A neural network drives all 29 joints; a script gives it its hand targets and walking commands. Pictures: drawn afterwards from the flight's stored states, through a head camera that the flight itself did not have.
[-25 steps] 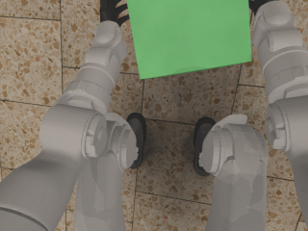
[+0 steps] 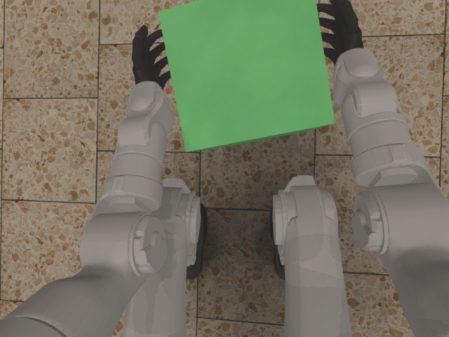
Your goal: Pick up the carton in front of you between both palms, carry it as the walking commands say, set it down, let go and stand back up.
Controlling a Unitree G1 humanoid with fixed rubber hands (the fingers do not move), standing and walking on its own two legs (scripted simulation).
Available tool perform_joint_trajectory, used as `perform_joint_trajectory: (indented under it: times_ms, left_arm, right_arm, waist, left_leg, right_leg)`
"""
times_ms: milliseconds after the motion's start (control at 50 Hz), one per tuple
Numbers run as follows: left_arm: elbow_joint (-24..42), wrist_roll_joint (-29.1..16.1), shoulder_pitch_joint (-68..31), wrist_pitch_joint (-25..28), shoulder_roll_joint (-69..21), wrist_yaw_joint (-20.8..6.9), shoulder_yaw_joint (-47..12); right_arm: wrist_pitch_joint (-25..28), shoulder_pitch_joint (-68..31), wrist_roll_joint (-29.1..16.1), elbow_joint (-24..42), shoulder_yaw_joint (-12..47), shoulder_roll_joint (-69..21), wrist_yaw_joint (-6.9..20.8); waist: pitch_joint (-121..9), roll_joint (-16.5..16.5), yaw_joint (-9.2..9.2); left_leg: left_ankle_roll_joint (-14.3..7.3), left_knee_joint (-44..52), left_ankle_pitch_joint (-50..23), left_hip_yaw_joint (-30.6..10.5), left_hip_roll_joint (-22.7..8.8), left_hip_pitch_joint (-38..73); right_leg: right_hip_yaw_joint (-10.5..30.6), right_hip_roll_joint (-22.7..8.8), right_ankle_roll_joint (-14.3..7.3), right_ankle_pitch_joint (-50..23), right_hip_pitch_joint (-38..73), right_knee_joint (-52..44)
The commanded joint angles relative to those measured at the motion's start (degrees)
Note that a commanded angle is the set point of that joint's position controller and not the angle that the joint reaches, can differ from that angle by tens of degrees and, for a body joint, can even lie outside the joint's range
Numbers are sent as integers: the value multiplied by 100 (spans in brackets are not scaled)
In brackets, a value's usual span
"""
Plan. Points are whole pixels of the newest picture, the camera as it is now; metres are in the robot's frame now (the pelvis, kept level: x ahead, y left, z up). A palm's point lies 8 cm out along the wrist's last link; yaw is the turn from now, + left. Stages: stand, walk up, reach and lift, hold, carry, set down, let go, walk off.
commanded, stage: reach and lift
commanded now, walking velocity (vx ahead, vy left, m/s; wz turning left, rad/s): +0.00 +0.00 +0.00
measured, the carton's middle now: (248, 85) +0.50 -0.04 -0.17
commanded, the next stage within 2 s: none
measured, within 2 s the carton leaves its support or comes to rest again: neither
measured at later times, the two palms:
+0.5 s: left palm (81, 43) +0.48 +0.11 +0.08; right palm (413, 11) +0.47 -0.19 +0.07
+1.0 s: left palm out of the picture +0.45 +0.12 +0.25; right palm out of the picture +0.43 -0.18 +0.24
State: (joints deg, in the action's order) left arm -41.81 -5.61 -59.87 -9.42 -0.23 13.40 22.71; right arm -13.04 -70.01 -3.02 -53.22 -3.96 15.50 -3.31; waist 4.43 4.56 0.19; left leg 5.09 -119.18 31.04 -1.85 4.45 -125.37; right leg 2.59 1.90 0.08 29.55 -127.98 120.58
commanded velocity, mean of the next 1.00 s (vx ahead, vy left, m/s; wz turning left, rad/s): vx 0.00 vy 0.00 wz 0.00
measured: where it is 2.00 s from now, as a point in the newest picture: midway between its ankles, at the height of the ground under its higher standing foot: (238, 253)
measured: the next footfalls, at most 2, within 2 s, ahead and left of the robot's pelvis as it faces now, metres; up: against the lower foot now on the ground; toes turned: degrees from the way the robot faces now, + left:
none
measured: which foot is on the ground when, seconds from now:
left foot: down 0.00-1.00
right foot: down 0.00-1.00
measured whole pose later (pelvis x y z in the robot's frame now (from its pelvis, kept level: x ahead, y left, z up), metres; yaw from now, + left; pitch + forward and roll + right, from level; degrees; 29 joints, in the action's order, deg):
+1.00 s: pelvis +0.07 +0.01 +0.27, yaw -5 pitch +26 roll +1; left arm -31.9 10.3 -28.9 -16.6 -9.9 4.8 23.6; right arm -18.2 -31.0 12.0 -35.5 -19.1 -3.7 -0.3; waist -12.9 1.8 -0.5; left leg 1.2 -67.1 26.5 -4.3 3.8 -66.6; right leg 3.7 2.6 0.7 24.5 -68.3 66.7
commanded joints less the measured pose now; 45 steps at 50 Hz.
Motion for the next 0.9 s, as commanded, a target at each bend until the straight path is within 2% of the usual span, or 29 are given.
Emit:
perform_joint_trajectory:
  times_ms: [0, 20, 60, 80, 100, 160, 260, 440, 540, 880]
  left_arm:
    - [880, 112, -4388, -301, -5271, -1534, -2792]
    - [702, 299, -4306, -398, -5350, -1579, -2602]
    - [388, 619, -4160, -570, -5527, -1683, -2251]
    - [255, 726, -4041, -640, -5649, -1725, -2159]
    - [212, 792, -3997, -668, -5827, -1710, -2124]
    - [-16, 1019, -3669, -740, -5955, -1775, -1937]
    - [50, 1160, -3097, -704, -6127, -1814, -2003]
    - [590, 715, -2424, -751, -6509, -1932, -3036]
    - [660, 610, -1927, -828, -6622, -2017, -3320]
    - [375, 926, -134, -827, -6645, -2212, -3284]
  right_arm:
    - [-179, -2832, -150, 1018, 1579, -6541, 1365]
    - [-272, -2688, 29, 742, 1360, -6623, 1420]
    - [-414, -2408, 415, 274, 857, -6657, 1510]
    - [-453, -2260, 590, 123, 631, -6640, 1539]
    - [-454, -2131, 740, 21, 415, -6622, 1553]
    - [-444, -1998, 936, -89, 113, -6645, 1652]
    - [-375, -1841, 908, 344, 321, -6853, 1749]
    - [-430, -1265, 553, 1140, 1204, -7206, 1652]
    - [-493, -798, 482, 1327, 1454, -7425, 1605]
    - [-435, 742, 718, 1555, 1518, -7758, 1516]
  waist:
    - [-6720, -1163, -92]
    - [-6318, -1131, -112]
    - [-5809, -1039, -16]
    - [-5706, -944, 36]
    - [-5727, -846, 173]
    - [-5800, -639, 148]
    - [-6316, -652, 29]
    - [-6797, -648, 128]
    - [-6587, -628, 130]
    - [-5062, -631, 12]
  left_leg:
    - [-360, 1258, -300, 921, 693, 2330]
    - [-382, 1373, -99, 896, 690, 2205]
    - [-405, 1597, 117, 843, 698, 2069]
    - [-391, 1729, 85, 818, 711, 2094]
    - [-368, 1869, 109, 769, 716, 2287]
    - [-320, 2284, -51, 698, 752, 2746]
    - [-290, 2765, -563, 632, 754, 3405]
    - [-240, 3418, -908, 525, 731, 4280]
    - [-247, 3871, -958, 441, 709, 4722]
    - [-416, 5765, -1324, -23, 498, 6644]
  right_leg:
    - [-403, 590, 60, -488, 4483, -1759]
    - [-370, 598, 44, -142, 4241, -1920]
    - [-340, 609, -3, 269, 4006, -2175]
    - [-356, 608, -26, 168, 4003, -2256]
    - [-414, 624, -52, 166, 3896, -2324]
    - [-487, 631, -96, -158, 4008, -2567]
    - [-521, 657, -53, -752, 4478, -2927]
    - [-465, 715, 27, -1219, 5700, -3578]
    - [-394, 724, 52, -1299, 6259, -4003]
    - [9, 600, 5, -1624, 8179, -5888]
